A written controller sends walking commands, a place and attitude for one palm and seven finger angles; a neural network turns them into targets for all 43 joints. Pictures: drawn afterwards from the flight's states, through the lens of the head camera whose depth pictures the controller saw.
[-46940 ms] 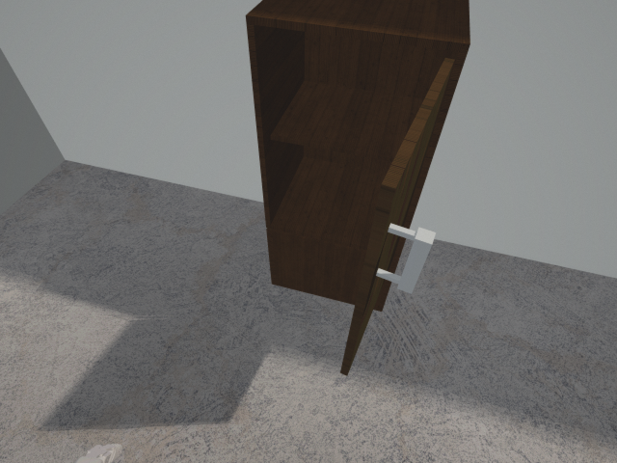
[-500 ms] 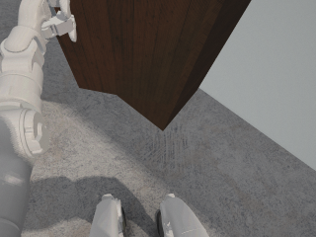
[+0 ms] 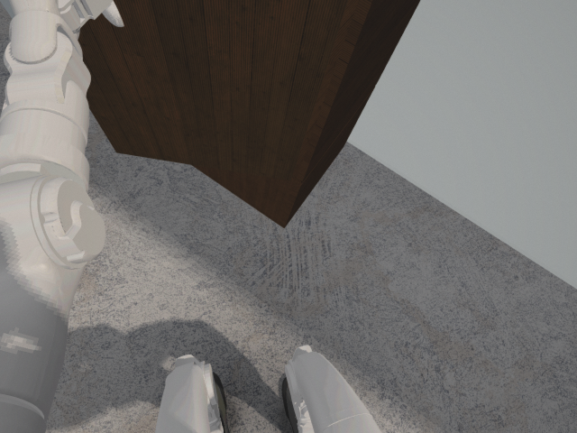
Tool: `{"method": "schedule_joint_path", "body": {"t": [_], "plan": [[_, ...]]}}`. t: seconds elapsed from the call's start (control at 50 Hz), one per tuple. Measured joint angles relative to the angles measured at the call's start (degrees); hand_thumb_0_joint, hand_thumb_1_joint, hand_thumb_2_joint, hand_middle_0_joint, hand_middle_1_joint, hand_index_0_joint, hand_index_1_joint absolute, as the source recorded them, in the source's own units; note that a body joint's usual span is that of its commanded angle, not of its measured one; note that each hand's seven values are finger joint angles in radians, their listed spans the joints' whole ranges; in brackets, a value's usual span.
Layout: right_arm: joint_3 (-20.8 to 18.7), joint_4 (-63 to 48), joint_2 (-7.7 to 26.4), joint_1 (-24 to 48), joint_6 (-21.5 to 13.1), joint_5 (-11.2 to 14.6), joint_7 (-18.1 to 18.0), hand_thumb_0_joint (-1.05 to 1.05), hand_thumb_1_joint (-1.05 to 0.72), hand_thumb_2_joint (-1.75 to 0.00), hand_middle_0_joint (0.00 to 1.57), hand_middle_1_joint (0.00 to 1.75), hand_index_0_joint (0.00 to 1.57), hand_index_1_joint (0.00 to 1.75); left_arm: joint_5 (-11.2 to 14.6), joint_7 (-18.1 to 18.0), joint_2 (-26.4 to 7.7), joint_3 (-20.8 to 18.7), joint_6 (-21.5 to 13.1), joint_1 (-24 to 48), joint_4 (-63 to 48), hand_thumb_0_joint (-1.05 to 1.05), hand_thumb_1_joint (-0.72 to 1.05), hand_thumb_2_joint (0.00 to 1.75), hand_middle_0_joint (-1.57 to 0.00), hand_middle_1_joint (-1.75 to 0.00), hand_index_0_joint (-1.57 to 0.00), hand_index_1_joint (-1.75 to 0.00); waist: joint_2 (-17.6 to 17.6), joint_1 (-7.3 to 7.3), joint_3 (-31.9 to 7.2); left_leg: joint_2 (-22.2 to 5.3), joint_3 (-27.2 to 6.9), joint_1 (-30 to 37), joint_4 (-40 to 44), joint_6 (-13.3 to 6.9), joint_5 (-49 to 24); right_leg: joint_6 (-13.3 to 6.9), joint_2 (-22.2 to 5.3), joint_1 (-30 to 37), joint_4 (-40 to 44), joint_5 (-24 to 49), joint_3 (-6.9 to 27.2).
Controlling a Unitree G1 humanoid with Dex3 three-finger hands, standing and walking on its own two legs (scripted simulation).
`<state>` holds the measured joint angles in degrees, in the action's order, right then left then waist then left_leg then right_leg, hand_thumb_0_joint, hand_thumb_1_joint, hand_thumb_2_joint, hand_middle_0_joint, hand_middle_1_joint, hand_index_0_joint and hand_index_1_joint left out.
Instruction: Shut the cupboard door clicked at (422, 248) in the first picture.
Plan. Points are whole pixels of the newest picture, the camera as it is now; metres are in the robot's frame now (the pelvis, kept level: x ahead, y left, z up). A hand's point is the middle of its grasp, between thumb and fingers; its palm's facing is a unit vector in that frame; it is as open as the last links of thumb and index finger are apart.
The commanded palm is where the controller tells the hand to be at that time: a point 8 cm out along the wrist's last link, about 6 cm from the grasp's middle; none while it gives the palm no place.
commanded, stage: pull the fist back off the door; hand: left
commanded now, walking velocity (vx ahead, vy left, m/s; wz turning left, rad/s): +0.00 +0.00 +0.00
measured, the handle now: out of the picture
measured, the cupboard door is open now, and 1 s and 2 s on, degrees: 28 28 28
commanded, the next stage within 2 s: draw the hand back to the body in 0.74 s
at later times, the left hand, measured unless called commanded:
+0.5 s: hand (114, 53) +0.53 +0.11 +0.13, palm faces +0.14 -0.99 -0.02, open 3.1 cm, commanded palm +0.50 +0.14 +0.13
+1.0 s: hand (114, 71) +0.50 +0.10 +0.14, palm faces +0.14 -0.99 -0.02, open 3.1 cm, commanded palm +0.43 +0.16 +0.15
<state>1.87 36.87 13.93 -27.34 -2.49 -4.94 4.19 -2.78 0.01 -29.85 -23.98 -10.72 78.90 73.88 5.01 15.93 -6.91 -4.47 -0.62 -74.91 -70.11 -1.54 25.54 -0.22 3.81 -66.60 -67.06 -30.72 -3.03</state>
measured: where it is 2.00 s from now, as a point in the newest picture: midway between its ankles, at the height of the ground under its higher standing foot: (260, 429)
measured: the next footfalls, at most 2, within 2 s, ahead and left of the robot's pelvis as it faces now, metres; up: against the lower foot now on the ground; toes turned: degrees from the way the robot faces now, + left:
none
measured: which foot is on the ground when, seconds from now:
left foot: down 0.00-1.00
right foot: down 0.00-1.00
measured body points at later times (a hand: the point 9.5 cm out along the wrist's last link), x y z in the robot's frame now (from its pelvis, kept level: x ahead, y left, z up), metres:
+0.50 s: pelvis +0.02 -0.02 +0.04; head +0.13 -0.01 +0.48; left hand +0.52 +0.16 +0.13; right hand +0.03 -0.29 -0.07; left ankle +0.05 +0.10 -0.63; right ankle +0.00 -0.12 -0.63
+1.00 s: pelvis +0.01 -0.02 +0.05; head +0.10 -0.02 +0.49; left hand +0.48 +0.16 +0.15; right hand +0.05 -0.27 -0.08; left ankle +0.05 +0.10 -0.63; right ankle +0.00 -0.12 -0.63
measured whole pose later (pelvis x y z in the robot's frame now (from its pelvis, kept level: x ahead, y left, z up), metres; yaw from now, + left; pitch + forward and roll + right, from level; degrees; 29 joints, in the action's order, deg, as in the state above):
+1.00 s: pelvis +0.01 -0.02 +0.05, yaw +2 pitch +18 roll -1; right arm -1.0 37.2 12.9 -20.9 2.6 -1.8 3.6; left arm 1.8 -5.1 -12.6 -15.6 -25.4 46.4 59.5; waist 2.8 7.9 -8.1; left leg -3.0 1.5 -52.5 -57.0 0.2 22.5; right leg -1.7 2.5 -46.6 -57.6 -29.1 -1.1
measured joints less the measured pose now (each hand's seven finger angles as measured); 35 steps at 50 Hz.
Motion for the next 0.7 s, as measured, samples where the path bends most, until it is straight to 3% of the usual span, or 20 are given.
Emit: {"method": "schedule_joint_path", "body": {"t": [0.04,0.1,0.26,0.44,0.62,0.7], "plan": [[-0.2,0.0,-0.6,-0.6,0.7,-0.8,1.5,0.01,-0.91,-0.9,0.2,0.3,0.2,0.3,-2.6,-6.3,2.5,0.8,-1.2,-2.6,-2.1,-0.01,0.9,0.91,-1.29,-1.5,-1.29,-1.5,0.1,-0.51,-0.2,0.1,0.1,1.0,0.8,0.2,-0.1,-0.1,-0.1,0.9,0.6,0.0,0.1],[-0.4,0.4,-1.6,-0.6,1.9,-1.0,2.6,0.01,-0.91,-0.9,0.2,0.3,0.2,0.3,-3.8,-9.5,4.8,0.8,-2.9,-6.6,-3.4,-0.01,0.9,0.91,-1.29,-1.5,-1.29,-1.5,0.0,-0.84,-0.3,0.1,0.3,3.4,2.5,0.5,-0.4,-0.4,-0.1,3.0,2.0,0.2,0.3],[-1.6,1.3,-1.5,-0.5,3.1,0.3,2.3,0.01,-0.91,-0.9,0.2,0.3,0.2,0.3,-0.8,-7.5,8.5,1.9,-7.8,-14.9,-4.6,0.01,0.9,0.9,-1.29,-1.5,-1.29,-1.5,-0.7,-2.57,-0.8,0.2,0.6,11.4,7.9,1.3,-1.3,-1.2,-0.1,10.6,7.0,1.1,0.6],[-3.6,1.0,0.9,1.4,4.4,1.5,1.6,0.01,-0.91,-0.9,0.2,0.3,0.2,0.3,2.7,-5.9,12.8,6.5,-11.5,-22.8,-6.4,0.01,0.9,0.9,-1.3,-1.5,-1.3,-1.5,-1.9,-5.5,-1.6,1.0,0.5,17.8,11.4,1.9,-1.9,-1.7,-0.7,16.8,9.6,1.1,0.4],[-4.5,0.6,1.3,6.2,4.4,2.3,0.5,0.01,-0.91,-0.9,0.2,0.3,0.2,0.3,3.8,-6.0,16.7,9.3,-15.2,-29.1,-11.3,0.02,0.9,0.9,-1.3,-1.5,-1.3,-1.5,-2.9,-7.34,-1.2,1.5,0.5,19.5,11.5,2.0,-2.0,-1.9,-1.2,18.2,8.9,0.6,0.3],[-4.3,0.5,0.6,7.5,4.7,2.8,0.2,0.01,-0.91,-0.9,0.2,0.3,0.2,0.3,4.2,-5.8,17.8,10.8,-15.3,-31.2,-12.7,0.02,0.9,0.9,-1.3,-1.5,-1.3,-1.5,-2.8,-8.26,-1.2,1.6,0.7,20.7,11.8,2.0,-2.1,-1.8,-1.4,19.2,8.9,0.6,0.6]]}}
